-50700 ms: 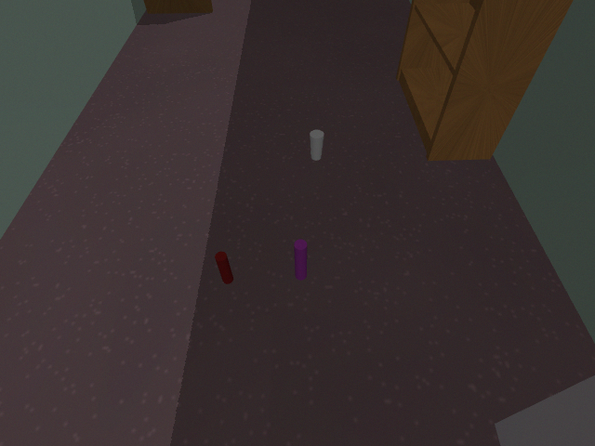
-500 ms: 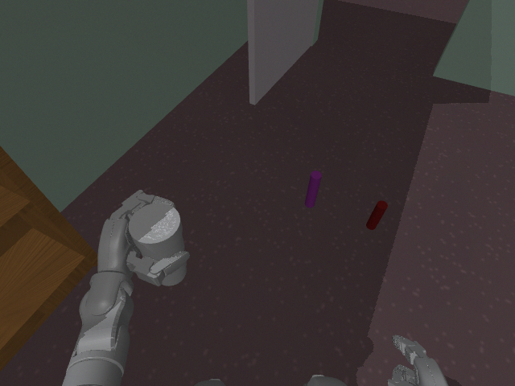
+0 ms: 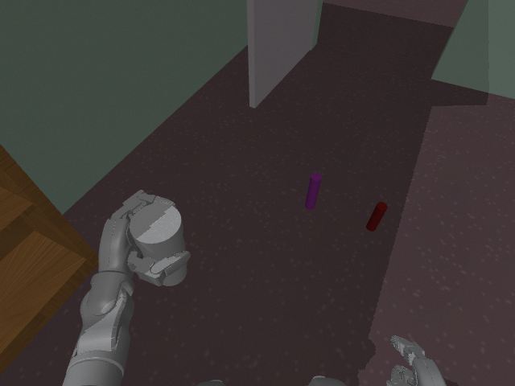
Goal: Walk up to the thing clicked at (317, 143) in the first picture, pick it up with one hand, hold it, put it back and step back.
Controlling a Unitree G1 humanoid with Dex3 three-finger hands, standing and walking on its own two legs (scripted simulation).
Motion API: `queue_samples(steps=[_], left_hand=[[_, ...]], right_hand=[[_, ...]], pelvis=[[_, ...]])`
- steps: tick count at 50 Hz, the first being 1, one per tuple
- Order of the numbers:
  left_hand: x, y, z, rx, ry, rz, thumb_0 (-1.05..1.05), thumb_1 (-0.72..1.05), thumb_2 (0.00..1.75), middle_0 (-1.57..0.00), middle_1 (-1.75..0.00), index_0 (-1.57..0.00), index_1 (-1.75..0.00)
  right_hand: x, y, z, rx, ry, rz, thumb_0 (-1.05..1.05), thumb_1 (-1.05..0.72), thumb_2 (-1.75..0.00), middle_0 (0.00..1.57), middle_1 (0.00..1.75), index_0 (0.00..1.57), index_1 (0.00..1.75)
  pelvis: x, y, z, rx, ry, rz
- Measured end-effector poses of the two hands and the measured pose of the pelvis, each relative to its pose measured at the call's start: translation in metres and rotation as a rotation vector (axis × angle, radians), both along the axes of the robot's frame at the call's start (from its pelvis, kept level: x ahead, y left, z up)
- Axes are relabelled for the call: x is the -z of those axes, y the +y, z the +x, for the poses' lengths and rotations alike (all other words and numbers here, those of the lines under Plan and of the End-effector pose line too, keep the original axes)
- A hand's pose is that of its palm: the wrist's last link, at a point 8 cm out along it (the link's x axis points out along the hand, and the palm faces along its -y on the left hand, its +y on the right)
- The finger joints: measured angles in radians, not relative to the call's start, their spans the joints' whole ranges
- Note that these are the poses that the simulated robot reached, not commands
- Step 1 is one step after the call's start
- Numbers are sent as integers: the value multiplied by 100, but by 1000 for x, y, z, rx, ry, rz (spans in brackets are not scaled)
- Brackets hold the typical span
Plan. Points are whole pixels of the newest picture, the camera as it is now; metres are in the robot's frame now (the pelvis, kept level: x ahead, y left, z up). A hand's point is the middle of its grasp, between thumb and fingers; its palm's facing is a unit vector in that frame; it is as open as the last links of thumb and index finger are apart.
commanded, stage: crouch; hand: left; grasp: from the side
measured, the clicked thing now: (164, 249) +0.31 +0.16 +0.03
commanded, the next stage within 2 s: lower in 2.00 s
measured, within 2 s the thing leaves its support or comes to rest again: neither
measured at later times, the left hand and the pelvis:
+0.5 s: hand (171, 260) +0.33 +0.17 -0.03, palm faces +0.07 -1.00 +0.00, open 10.0 cm; pelvis -0.01 -0.01 -0.04, yaw +0 degrees
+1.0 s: hand (188, 301) +0.34 +0.19 -0.29, palm faces +0.08 -1.00 -0.03, open 10.0 cm; pelvis -0.06 -0.01 -0.25, yaw +0 degrees
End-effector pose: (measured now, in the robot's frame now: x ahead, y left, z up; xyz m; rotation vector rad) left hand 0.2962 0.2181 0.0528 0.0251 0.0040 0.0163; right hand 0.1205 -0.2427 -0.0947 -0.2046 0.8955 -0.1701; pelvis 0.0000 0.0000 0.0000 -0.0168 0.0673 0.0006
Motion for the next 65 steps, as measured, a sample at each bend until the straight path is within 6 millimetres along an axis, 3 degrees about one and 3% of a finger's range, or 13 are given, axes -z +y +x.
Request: queue_samples(steps=[12,19,24,29,36,50,57,65], left_hand=[[9,-3,1,-16,17,-9,5,-42,110,-81,-112,-71,-112],[41,-1,1,-49,47,-24,5,-42,110,-82,-111,-71,-111],[78,3,5,-56,43,-25,5,-42,110,-82,-110,-72,-111],[122,6,11,-41,24,-18,5,-42,110,-82,-110,-72,-111],[195,7,19,-13,11,-9,5,-42,110,-83,-109,-73,-110],[336,19,19,-67,25,1,5,-42,111,-81,-111,-71,-111],[399,21,21,-78,28,-3,5,-41,111,-81,-112,-71,-112],[450,27,28,-85,17,4,5,-41,111,-80,-112,-70,-112]], right_hand=[[3,-2,-1,-4,5,4,1,-89,-90,20,30,20,30],[14,-7,-3,-21,31,-10,1,-88,-90,20,30,20,30],[35,-15,-10,-36,73,-33,1,-88,-90,20,30,20,30],[72,-23,-20,-45,127,-57,1,-89,-90,20,30,20,30],[138,-29,-28,-61,183,-75,1,-89,-90,20,30,20,30],[274,-19,-39,-141,256,-49,1,-90,-91,20,30,20,30],[326,-19,-58,-162,307,-63,1,-90,-91,20,30,20,30],[372,-25,-86,-149,366,-84,0,-91,-91,20,30,20,30]], pelvis=[[2,-1,-1,0,15,1],[13,-4,-6,-3,68,1],[35,-5,-13,-5,144,-1],[69,-6,-18,-6,244,-6],[132,-5,-26,-3,371,-11],[251,-6,-56,1,498,-15],[303,-4,-68,5,508,-25],[353,-2,-79,12,484,-34]])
